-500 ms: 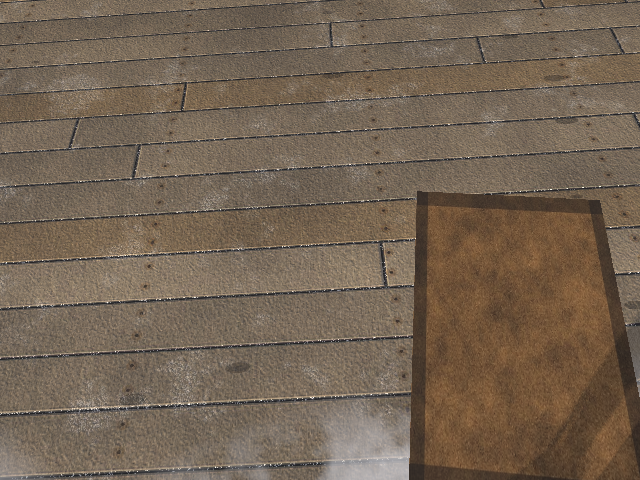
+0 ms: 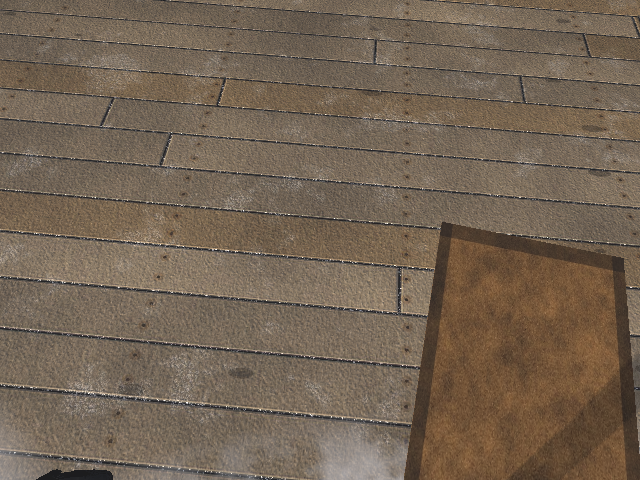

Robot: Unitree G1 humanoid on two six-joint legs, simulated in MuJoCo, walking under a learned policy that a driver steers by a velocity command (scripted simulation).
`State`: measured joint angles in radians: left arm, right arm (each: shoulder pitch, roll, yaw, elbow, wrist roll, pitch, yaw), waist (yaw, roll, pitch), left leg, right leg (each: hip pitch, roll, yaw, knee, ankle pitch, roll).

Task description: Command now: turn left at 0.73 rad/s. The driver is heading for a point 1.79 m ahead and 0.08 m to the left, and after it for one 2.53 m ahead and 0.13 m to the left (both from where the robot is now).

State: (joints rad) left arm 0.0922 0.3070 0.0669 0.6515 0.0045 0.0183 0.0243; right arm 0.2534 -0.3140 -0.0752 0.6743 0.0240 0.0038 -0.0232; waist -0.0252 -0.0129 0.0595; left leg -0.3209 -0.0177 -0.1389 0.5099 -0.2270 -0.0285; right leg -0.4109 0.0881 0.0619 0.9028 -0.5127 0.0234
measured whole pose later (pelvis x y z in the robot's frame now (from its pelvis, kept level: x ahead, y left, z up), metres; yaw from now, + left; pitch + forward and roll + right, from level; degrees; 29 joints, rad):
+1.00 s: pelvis +0.22 +0.01 -0.04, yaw -1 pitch +2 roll +0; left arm 0.09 0.29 0.04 0.63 -0.05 -0.03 -0.08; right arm 0.45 -0.28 -0.06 0.82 -0.01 -0.07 -0.01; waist -0.07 0.00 0.05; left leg 0.32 0.05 0.31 0.19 -0.50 -0.09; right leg -0.74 -0.05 -0.11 0.77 -0.06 -0.11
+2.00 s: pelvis +1.07 -0.03 -0.01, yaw +17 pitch +1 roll +0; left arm 0.03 0.28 0.00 0.57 -0.01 -0.14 -0.01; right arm 0.42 -0.28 -0.05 0.76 0.04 -0.07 -0.01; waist -0.11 -0.03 0.03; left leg 0.05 -0.14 -0.30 0.39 -0.42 0.10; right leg -0.58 -0.03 0.10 0.48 0.12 0.04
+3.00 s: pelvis +1.83 +0.16 -0.03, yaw -2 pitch -1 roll +3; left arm 0.20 0.36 0.09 0.64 0.01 0.00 -0.05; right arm 0.09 -0.31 -0.06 0.75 0.01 -0.05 0.00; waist 0.01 0.02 0.12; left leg -0.27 0.00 0.01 1.18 -0.58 -0.05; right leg -0.54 0.07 -0.01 0.70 -0.16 -0.11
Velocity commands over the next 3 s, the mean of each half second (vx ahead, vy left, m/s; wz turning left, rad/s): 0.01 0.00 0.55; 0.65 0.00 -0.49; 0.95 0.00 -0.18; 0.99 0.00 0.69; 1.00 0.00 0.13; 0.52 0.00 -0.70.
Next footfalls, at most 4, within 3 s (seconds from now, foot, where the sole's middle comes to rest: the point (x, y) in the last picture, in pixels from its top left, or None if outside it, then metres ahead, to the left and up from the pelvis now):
0.12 right None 0.06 -0.12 -0.77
0.58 left None -0.01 0.11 -0.77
1.04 right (361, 475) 0.44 -0.08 -0.77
1.58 left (302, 268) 0.94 0.03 -0.77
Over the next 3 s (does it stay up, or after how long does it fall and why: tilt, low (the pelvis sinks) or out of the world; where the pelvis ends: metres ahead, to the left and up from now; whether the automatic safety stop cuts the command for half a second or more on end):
stays up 1.83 0.16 -0.03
